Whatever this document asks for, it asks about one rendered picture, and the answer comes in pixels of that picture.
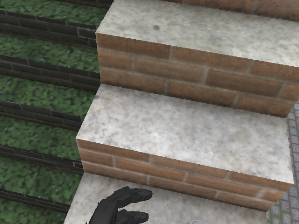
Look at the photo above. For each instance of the left robot hand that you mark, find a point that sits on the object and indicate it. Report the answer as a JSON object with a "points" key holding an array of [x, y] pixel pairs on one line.
{"points": [[106, 211]]}

